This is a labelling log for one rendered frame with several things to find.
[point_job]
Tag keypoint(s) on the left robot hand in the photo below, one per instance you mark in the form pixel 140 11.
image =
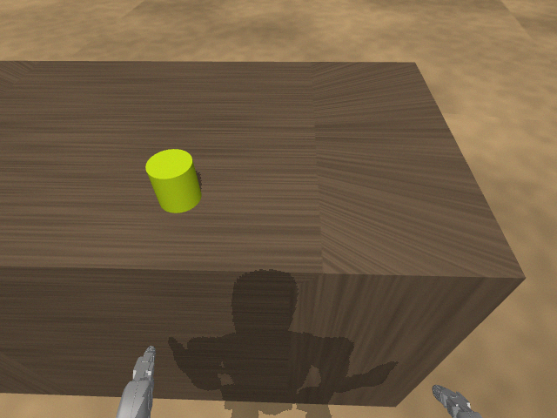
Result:
pixel 137 398

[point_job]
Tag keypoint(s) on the can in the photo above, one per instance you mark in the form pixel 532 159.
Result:
pixel 174 180

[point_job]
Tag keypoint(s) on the right robot hand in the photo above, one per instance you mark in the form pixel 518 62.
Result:
pixel 457 405

